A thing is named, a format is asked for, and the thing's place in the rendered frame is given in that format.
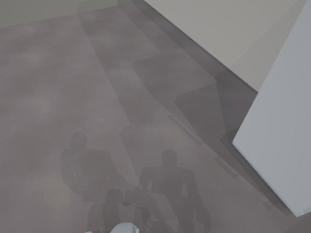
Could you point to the fridge door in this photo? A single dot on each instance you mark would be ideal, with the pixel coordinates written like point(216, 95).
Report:
point(275, 135)

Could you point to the left robot thigh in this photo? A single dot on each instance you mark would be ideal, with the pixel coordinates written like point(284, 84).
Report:
point(125, 227)

